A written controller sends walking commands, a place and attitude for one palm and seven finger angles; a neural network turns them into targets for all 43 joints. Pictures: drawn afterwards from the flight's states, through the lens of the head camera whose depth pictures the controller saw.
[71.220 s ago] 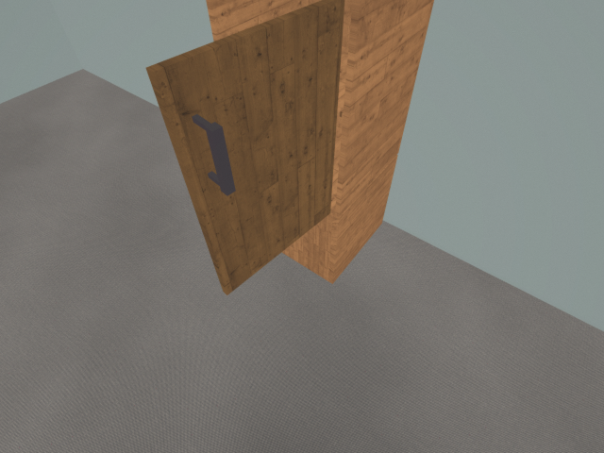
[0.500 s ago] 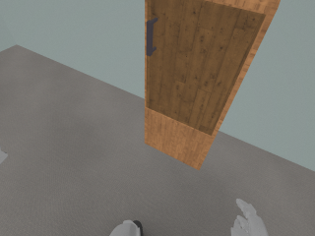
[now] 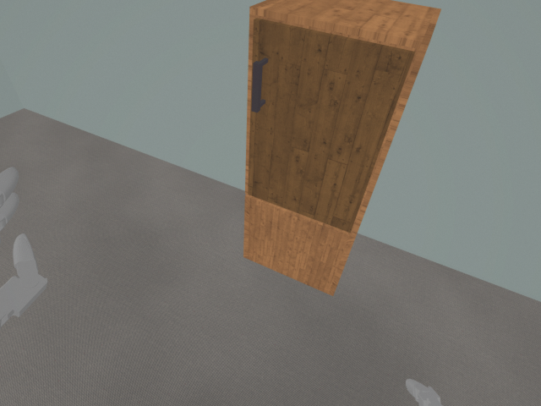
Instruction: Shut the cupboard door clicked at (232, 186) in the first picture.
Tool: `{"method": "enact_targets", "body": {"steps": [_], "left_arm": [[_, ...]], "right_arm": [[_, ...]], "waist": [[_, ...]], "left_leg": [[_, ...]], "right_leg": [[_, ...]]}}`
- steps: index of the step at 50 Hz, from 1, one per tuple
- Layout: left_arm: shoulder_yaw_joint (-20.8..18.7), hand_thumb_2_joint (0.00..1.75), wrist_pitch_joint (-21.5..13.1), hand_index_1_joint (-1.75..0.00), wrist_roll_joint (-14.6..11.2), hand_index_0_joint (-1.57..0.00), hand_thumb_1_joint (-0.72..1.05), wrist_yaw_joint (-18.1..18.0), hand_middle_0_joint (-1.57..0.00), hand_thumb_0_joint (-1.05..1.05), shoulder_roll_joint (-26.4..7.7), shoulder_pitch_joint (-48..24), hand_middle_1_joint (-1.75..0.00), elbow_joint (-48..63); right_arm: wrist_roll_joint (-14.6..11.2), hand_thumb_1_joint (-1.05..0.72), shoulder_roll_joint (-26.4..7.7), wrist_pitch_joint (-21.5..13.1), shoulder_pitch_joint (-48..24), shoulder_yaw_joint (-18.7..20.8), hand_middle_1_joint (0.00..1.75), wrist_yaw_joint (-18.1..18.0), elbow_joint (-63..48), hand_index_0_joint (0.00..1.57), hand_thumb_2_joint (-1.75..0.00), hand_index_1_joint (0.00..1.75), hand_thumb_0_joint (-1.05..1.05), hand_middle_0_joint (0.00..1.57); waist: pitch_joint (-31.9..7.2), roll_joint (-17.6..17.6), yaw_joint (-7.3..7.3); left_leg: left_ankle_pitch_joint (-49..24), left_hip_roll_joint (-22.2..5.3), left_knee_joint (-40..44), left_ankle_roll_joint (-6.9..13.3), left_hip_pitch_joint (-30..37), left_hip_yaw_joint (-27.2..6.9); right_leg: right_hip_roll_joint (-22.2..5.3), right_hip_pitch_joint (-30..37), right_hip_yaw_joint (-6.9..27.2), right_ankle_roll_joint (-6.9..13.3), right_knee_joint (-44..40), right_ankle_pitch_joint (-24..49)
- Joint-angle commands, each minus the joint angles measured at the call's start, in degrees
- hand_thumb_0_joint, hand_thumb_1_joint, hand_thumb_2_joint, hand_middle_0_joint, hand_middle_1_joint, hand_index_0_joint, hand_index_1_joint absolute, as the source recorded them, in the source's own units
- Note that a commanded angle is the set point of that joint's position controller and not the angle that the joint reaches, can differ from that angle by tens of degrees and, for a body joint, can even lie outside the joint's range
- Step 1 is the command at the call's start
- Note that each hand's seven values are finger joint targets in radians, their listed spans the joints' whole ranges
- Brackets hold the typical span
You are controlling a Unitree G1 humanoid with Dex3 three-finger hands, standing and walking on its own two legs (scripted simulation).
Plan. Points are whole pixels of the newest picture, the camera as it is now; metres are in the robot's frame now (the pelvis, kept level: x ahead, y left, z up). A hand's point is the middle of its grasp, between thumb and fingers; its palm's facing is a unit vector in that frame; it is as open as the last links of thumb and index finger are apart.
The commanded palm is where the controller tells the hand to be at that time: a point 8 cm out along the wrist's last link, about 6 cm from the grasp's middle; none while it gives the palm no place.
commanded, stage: stop stepping back and stand still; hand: left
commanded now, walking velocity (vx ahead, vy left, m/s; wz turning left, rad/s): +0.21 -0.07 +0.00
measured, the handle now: (260, 85) +0.88 +0.11 +0.10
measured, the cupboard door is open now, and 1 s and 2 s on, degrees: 0 0 0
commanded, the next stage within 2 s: let the arm hang, fingers relaxed in 0.42 s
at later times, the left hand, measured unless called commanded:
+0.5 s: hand (42, 274) +0.20 +0.27 +0.17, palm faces +0.44 -0.79 -0.43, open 7.4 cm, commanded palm none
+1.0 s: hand out of the picture -0.02 +0.24 -0.17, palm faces +0.01 -0.98 -0.19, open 7.1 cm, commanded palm none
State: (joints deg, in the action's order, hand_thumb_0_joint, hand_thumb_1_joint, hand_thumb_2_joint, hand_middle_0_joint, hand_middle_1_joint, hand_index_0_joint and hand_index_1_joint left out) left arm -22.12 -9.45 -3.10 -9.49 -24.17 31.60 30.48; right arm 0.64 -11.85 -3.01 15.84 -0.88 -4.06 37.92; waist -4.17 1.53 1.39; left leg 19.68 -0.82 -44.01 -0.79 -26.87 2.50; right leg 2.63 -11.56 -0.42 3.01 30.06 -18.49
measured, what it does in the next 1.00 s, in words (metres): steps on the spot: left foot, then left foot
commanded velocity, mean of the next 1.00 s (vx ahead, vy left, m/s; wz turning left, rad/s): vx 0.03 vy -0.01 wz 0.00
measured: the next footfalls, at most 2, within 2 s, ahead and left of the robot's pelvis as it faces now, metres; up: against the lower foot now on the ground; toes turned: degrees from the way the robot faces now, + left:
left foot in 0.06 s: +0.09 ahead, +0.11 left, +0.00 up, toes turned +3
left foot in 0.54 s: +0.08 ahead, +0.14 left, +0.00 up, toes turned +1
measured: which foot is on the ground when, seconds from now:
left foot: up 0.00-0.04, down 0.06-0.30, up 0.32-0.52, down 0.54-1.00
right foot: down 0.00-1.00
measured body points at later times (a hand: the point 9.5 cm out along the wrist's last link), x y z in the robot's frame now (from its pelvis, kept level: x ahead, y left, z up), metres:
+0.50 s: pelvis -0.01 +0.01 +0.00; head -0.02 +0.02 +0.45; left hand +0.17 +0.31 +0.19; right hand +0.10 -0.24 -0.10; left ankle +0.04 +0.13 -0.72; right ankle -0.03 -0.07 -0.73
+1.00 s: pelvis +0.00 +0.05 +0.01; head +0.02 +0.07 +0.46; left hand -0.02 +0.29 -0.15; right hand +0.03 -0.18 -0.14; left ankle +0.04 +0.14 -0.73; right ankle -0.03 -0.07 -0.73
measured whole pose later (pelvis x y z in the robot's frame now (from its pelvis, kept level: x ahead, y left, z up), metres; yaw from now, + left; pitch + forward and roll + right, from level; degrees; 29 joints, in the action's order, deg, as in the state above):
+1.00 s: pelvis +0.00 +0.05 +0.01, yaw -1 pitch -1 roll -1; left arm -0.4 1.5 0.5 -0.7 -12.0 19.0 -62.6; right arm 0.9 -9.8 1.6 13.9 -0.7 -1.5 59.8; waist 2.3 1.1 0.6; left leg 9.9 0.7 -24.5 2.5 -14.0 2.6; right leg -1.0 -6.5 -3.8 -0.5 21.6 -14.4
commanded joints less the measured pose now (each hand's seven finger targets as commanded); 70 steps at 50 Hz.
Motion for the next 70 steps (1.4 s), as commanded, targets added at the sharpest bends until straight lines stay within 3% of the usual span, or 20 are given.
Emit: {"method": "enact_targets", "body": {"steps": [1,3,5,7,10,12,13,15,16,18,21,25,26,27,29,33,38,42,54,70], "left_arm": [[-6.5,0.90,-3.0,-0.30,1.3,-0.20,0.90,-2.5,-0.20,0.00,-10.5,-13.2,-0.30,5.6],[-6.3,0.90,-3.9,-0.30,1.1,-0.20,0.90,-2.4,-0.20,0.00,-9.7,-13.1,-0.30,8.0],[-8.8,0.90,-4.4,-0.30,1.0,-0.20,0.90,-1.6,-0.20,0.00,-11.6,-8.2,-0.30,6.8],[-7.8,0.90,-3.8,-0.30,1.1,-0.20,0.90,-1.0,-0.20,0.00,-10.0,-5.6,-0.30,9.5],[-7.8,0.90,-3.2,-0.30,1.2,-0.20,0.90,-1.0,-0.20,0.00,-9.6,-1.7,-0.30,11.0],[-8.7,0.90,-2.9,-0.30,1.4,-0.20,0.90,-1.3,-0.20,0.00,-10.6,-0.9,-0.30,10.4],[-9.7,0.90,-2.8,-0.30,1.4,-0.20,0.90,-1.5,-0.20,0.00,-11.4,-0.9,-0.30,9.5],[-11.8,0.90,-3.8,-0.30,0.8,-0.20,0.90,-1.8,-0.20,0.00,-13.6,-2.4,-0.30,9.3],[-11.3,0.90,-3.9,-0.30,0.5,-0.20,0.90,-2.3,-0.20,0.00,-12.9,-3.7,-0.30,8.3],[-9.8,0.90,-4.4,-0.30,0.7,-0.20,0.90,-2.4,-0.20,0.00,-10.6,-2.2,-0.30,5.3],[-8.5,0.90,-5.3,-0.30,1.3,-0.20,0.90,-2.3,-0.20,0.00,-10.1,-4.8,-0.30,4.3],[-6.7,0.90,-5.5,-0.30,1.2,-0.20,0.90,-1.9,-0.20,0.00,-9.6,-7.6,-0.30,6.0],[15.8,0.90,4.4,-0.30,6.6,-0.20,0.90,7.1,-0.20,0.00,1.8,-7.3,-0.30,-35.7],[16.2,0.90,9.0,-0.30,4.4,-0.20,0.90,8.6,-0.20,0.00,4.3,-4.8,-0.30,-36.5],[17.0,0.90,10.1,-0.30,4.9,-0.20,0.90,9.1,-0.20,0.00,6.4,-8.5,-0.30,-40.9],[17.8,0.90,8.8,-0.30,4.6,-0.20,0.90,9.2,-0.20,0.00,1.2,-15.1,-0.30,-56.0],[20.3,0.90,9.2,-0.30,3.7,-0.20,0.90,8.4,-0.20,0.00,3.7,-16.8,-0.30,-74.1],[19.8,0.90,9.3,-0.30,3.9,-0.20,0.90,8.3,-0.20,0.00,6.4,-14.3,-0.30,-83.1],[20.9,0.90,9.1,-0.30,3.9,-0.20,0.90,8.0,-0.20,0.00,7.2,-9.9,-0.30,-94.9],[20.6,0.90,9.1,-0.30,4.0,-0.20,0.90,7.6,-0.20,0.00,7.4,-10.0,-0.30,-95.9]], "right_arm": [[-0.1,-0.90,-7.4,-3.8,-6.5,2.5,0.30,-2.3,-8.3,0.20,-0.90,0.30,0.00,0.20],[-0.6,-0.90,-9.1,-4.9,-6.5,2.7,0.30,-2.5,-9.9,0.20,-0.90,0.30,0.00,0.20],[0.1,-0.90,-7.3,-5.5,-7.6,2.2,0.30,-2.2,-9.3,0.20,-0.90,0.30,0.00,0.20],[0.3,-0.90,-6.9,-5.7,-8.1,2.5,0.30,-1.0,-9.5,0.20,-0.90,0.30,0.00,0.20],[0.1,-0.90,-7.3,-5.1,-8.0,2.6,0.30,-0.4,-10.2,0.20,-0.90,0.30,0.00,0.20],[0.3,-0.90,-6.9,-4.1,-7.1,2.7,0.30,-0.3,-10.6,0.20,-0.90,0.30,0.00,0.20],[0.3,-0.90,-6.6,-3.6,-6.7,2.9,0.30,-0.4,-10.5,0.20,-0.90,0.30,0.00,0.20],[0.8,-0.90,-6.1,-2.8,-5.5,2.8,0.30,-0.3,-10.2,0.20,-0.90,0.30,0.00,0.20],[0.0,-0.90,-5.8,-3.3,-5.6,3.1,0.30,0.0,-9.6,0.20,-0.90,0.30,0.00,0.20],[-0.4,-0.90,-6.2,-3.4,-5.0,3.3,0.30,-0.1,-9.1,0.20,-0.90,0.30,0.00,0.20],[-0.2,-0.90,-5.7,-3.6,-7.0,2.3,0.30,-0.7,-8.7,0.20,-0.90,0.30,0.00,0.20],[-0.5,-0.90,-6.5,-4.7,-7.3,2.8,0.30,-1.3,-8.5,0.20,-0.90,0.30,0.00,0.20],[0.3,-0.90,-16.2,-7.1,-6.6,4.8,0.30,5.3,1.3,0.20,-0.90,0.30,0.00,0.20],[-0.5,-0.90,-14.6,-3.3,-5.0,4.6,0.30,4.7,-1.0,0.20,-0.90,0.30,0.00,0.20],[0.6,-0.90,-12.3,-1.2,-6.2,3.3,0.30,3.9,-1.1,0.20,-0.90,0.30,0.00,0.20],[0.5,-0.90,-12.3,0.6,-7.0,2.8,0.30,3.5,1.4,0.20,-0.90,0.30,0.00,0.20],[0.7,-0.90,-8.5,2.4,-6.4,1.3,0.30,3.4,9.1,0.20,-0.90,0.30,0.00,0.20],[0.8,-0.90,-6.1,2.9,-4.5,1.5,0.30,2.7,13.8,0.20,-0.90,0.30,0.00,0.20],[-0.2,-0.90,-6.2,2.6,1.8,2.3,0.30,1.9,22.6,0.20,-0.90,0.30,0.00,0.20],[0.1,-0.90,-5.0,2.5,3.3,2.7,0.30,2.0,25.1,0.20,-0.90,0.30,0.00,0.20]], "waist": [[6.5,-4.5,-3.42],[6.8,-17.4,-3.27],[5.4,-15.1,-2.89],[4.7,-10.2,-2.08],[3.6,-15.0,-1.90],[2.7,-12.4,-2.28],[2.8,-8.2,-2.44],[1.7,3.2,-2.48],[0.8,7.7,-1.77],[2.3,3.4,-2.24],[4.2,2.3,-1.74],[3.9,0.6,-1.78],[5.9,-6.6,-5.02],[0.9,-8.3,-2.40],[0.5,-3.1,-0.58],[-1.0,11.5,-1.45],[-0.3,-5.7,-1.83],[2.6,-11.8,-1.74],[6.1,-0.9,-1.57],[10.4,-2.1,-1.60]], "left_leg": [[4.2,-2.3,15.2,2.2,13.4,-1.6],[15.1,-14.1,30.1,7.6,13.9,-22.9],[30.0,-18.4,39.1,8.1,6.2,-31.4],[22.8,-16.5,37.9,7.4,2.5,-22.6],[22.0,-12.0,35.5,4.1,-4.0,-10.9],[20.1,-8.7,29.9,2.8,-5.8,-7.1],[16.9,-6.6,22.6,2.4,-6.0,-5.0],[2.3,-1.6,1.4,0.9,-6.1,-0.5],[3.7,-0.7,-5.6,0.3,-8.1,-1.5],[3.7,-1.9,-8.0,0.1,-7.9,-3.5],[0.4,-1.9,1.7,0.6,-0.8,-0.7],[-7.9,-1.8,17.0,2.0,13.9,-1.0],[-33.1,-8.1,9.5,3.6,12.9,-7.7],[-37.2,-10.3,12.4,5.7,11.5,-9.8],[-30.2,-11.2,15.1,7.1,3.9,-12.9],[-24.1,-4.0,11.9,2.6,9.7,-6.4],[-23.2,-4.7,19.3,2.3,15.8,-6.5],[-12.5,-4.7,23.4,2.3,14.7,-6.8],[-11.6,-6.0,27.5,3.5,18.1,-7.4],[-5.8,-5.2,29.7,3.3,15.6,-6.7]], "right_leg": [[-9.9,-15.3,7.6,3.8,-6.5,-17.6],[-0.6,-17.0,-0.1,-1.5,10.3,-9.3],[-0.4,-13.4,1.2,-2.3,21.0,-8.9],[-0.8,-7.1,-0.3,-2.1,17.8,-6.5],[1.0,5.4,-5.7,-1.8,5.7,-4.7],[0.1,10.4,-4.4,-0.8,-2.2,-5.8],[-3.2,9.5,0.6,1.0,-6.6,-7.2],[-17.8,4.4,21.8,8.2,-17.4,-11.7],[-21.1,5.2,26.5,10.1,-17.9,-9.3],[-20.4,3.4,22.6,10.1,-16.2,-5.6],[-16.8,0.4,13.4,7.1,-13.3,6.1],[-11.7,-4.5,6.7,1.3,-9.3,4.3],[-11.7,-12.8,-1.8,-1.2,5.8,19.7],[-7.8,-7.6,-0.2,-2.7,8.7,12.5],[-5.7,-3.1,-1.5,-2.9,9.0,2.7],[-11.1,0.5,3.7,0.1,-3.0,19.4],[-9.0,1.7,3.0,-1.3,-6.5,12.1],[-8.3,2.7,2.5,-0.6,-10.8,7.5],[-8.3,1.8,1.2,-1.0,-12.4,6.6],[-8.4,0.4,1.9,-0.8,-12.3,4.9]]}}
